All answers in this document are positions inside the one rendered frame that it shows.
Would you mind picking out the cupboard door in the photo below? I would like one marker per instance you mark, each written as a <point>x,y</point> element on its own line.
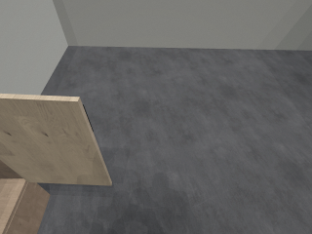
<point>49,139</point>

